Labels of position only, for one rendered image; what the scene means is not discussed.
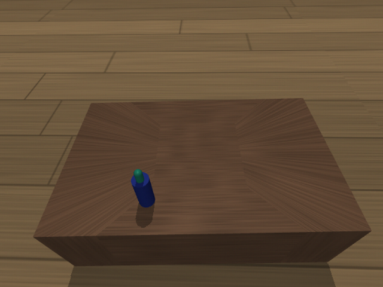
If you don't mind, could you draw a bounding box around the bottle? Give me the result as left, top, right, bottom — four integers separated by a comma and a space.
131, 169, 155, 207

